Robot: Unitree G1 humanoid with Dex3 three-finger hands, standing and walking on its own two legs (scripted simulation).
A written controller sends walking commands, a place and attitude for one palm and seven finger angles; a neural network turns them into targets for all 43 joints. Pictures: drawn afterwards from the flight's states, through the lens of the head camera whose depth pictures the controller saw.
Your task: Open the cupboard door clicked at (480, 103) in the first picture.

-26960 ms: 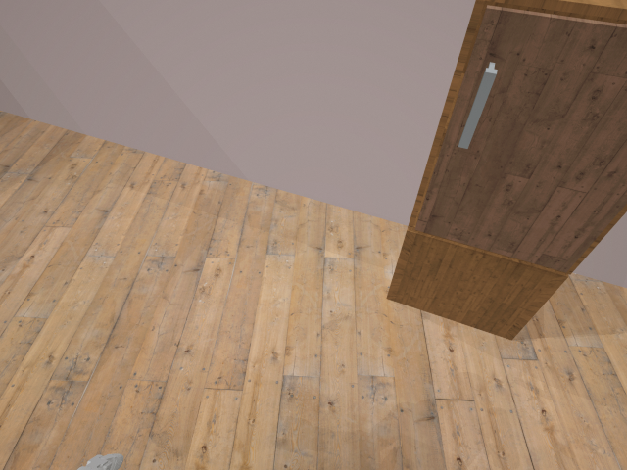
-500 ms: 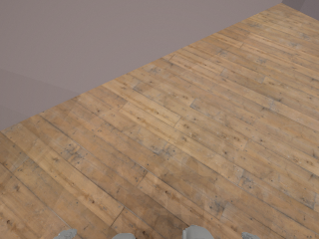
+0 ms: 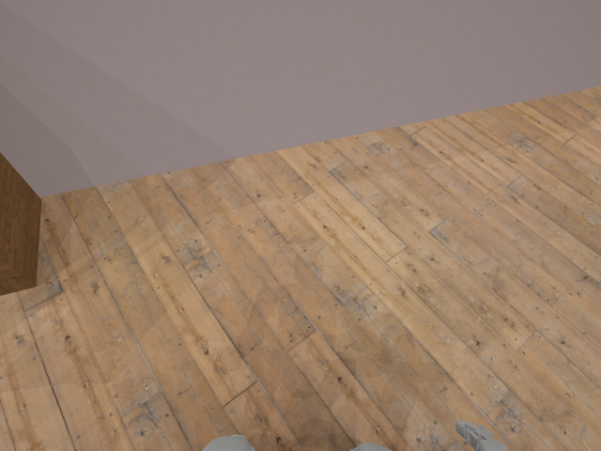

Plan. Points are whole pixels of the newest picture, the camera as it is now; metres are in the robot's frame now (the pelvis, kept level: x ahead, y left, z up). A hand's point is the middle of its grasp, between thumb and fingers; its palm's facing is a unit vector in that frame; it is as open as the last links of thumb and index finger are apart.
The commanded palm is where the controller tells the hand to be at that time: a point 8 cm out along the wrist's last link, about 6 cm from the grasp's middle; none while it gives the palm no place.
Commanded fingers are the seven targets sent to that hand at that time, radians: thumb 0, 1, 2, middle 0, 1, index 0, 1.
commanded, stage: turn to face it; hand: left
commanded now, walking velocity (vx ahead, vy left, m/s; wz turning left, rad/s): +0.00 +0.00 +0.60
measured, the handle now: out of the picture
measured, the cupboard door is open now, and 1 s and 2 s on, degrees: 38 38 38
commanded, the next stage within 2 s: take the last steps up to it in 1.54 s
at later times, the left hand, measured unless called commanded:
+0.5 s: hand out of the picture +0.03 +0.16 -0.14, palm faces +0.30 -0.92 -0.25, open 7.4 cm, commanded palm none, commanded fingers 0.00 0.90 0.90 -0.20 -0.30 -0.20 -0.30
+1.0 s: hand out of the picture +0.03 +0.18 -0.14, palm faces +0.57 -0.76 -0.31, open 7.4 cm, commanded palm none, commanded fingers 0.00 0.90 0.90 -0.20 -0.30 -0.20 -0.30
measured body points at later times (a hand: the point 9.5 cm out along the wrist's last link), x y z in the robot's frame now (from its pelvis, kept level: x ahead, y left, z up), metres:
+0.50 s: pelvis +0.03 -0.04 +0.02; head +0.09 -0.03 +0.46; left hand +0.02 +0.21 -0.12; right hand +0.20 -0.26 -0.13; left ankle -0.02 +0.08 -0.67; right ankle +0.03 -0.16 -0.72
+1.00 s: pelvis +0.06 -0.06 +0.01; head +0.12 -0.04 +0.45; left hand +0.00 +0.22 -0.11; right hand +0.28 -0.23 -0.15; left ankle -0.02 +0.05 -0.69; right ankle +0.13 -0.15 -0.72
